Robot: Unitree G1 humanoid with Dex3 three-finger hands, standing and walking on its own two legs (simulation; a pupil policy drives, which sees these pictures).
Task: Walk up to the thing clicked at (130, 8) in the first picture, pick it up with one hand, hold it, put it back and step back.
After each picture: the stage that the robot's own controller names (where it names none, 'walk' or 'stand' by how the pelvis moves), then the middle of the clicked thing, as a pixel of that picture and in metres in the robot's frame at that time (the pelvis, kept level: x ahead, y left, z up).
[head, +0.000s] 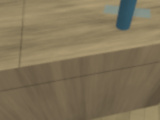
stand; (128, 2) +0.69 -0.17 +0.13
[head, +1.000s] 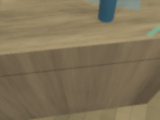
sink last; out of the picture +0.66 -0.08 +0.16
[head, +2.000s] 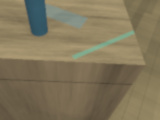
rise first; (35, 3) +0.57 +0.21 +0.17
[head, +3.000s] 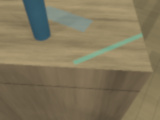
stand; (35, 8) +0.55 +0.20 +0.17
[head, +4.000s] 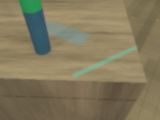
stand; (36, 26) +0.54 +0.20 +0.13
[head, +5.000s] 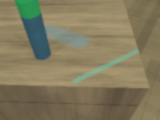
stand; (36, 31) +0.51 +0.20 +0.13
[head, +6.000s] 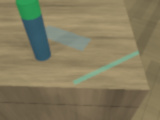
stand; (36, 32) +0.51 +0.20 +0.12
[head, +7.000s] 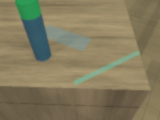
stand; (36, 32) +0.51 +0.20 +0.13
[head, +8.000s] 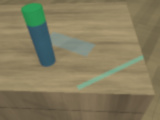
rise first; (41, 38) +0.50 +0.21 +0.13
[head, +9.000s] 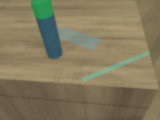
go down; (49, 31) +0.53 +0.20 +0.13
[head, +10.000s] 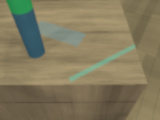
go down; (28, 27) +0.52 +0.20 +0.14
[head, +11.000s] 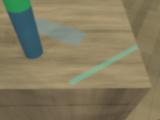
go down; (25, 26) +0.49 +0.19 +0.15
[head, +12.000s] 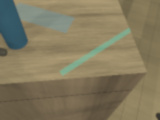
close in; (4, 12) +0.50 +0.21 +0.17
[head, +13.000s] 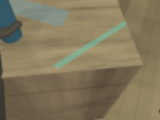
lift; out of the picture +0.52 +0.21 +0.18
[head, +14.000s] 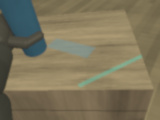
lift; (18, 10) +0.34 +0.16 +0.36
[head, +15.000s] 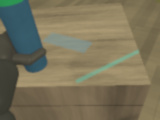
hold; (22, 29) +0.34 +0.17 +0.29
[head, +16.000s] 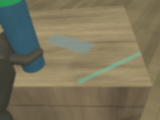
hold; (19, 30) +0.34 +0.18 +0.30
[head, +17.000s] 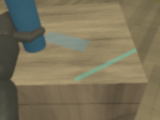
crouch; (22, 8) +0.40 +0.17 +0.32
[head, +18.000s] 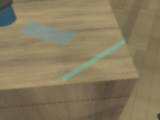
lower; out of the picture +0.51 +0.22 +0.32
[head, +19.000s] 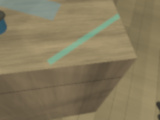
lower; out of the picture +0.54 +0.22 +0.19
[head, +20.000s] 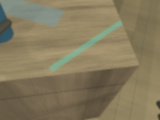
lower; out of the picture +0.52 +0.22 +0.18
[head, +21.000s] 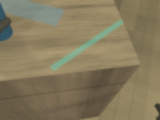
lower; out of the picture +0.53 +0.22 +0.18
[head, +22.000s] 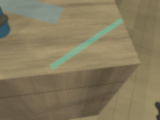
lower; out of the picture +0.53 +0.22 +0.19
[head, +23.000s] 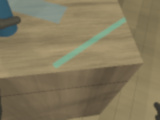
open; out of the picture +0.54 +0.21 +0.19
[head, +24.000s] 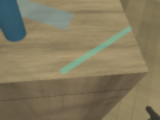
sink last; (2, 2) +0.52 +0.20 +0.18
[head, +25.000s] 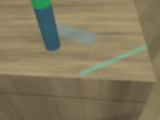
sink last; (46, 22) +0.56 +0.21 +0.16
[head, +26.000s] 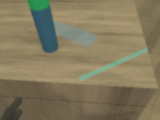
stand; (44, 23) +0.53 +0.20 +0.14
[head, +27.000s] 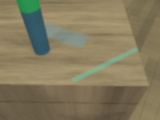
stand; (35, 26) +0.53 +0.21 +0.13
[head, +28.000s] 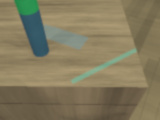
stand; (34, 28) +0.53 +0.21 +0.13
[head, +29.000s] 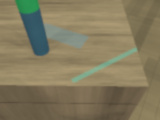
stand; (34, 26) +0.53 +0.21 +0.13
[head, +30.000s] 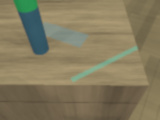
stand; (33, 25) +0.53 +0.21 +0.14
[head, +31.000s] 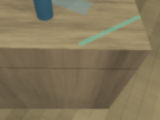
walk; out of the picture +0.63 +0.18 +0.15
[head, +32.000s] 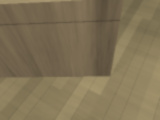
walk; out of the picture +1.01 +0.26 +0.15
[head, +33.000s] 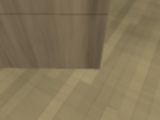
stand; out of the picture +1.23 +0.23 +0.14
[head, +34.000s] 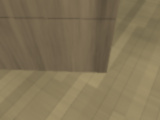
stand; out of the picture +1.20 +0.19 +0.13
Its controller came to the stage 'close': yes
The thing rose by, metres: 0.20
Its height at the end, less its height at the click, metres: +0.00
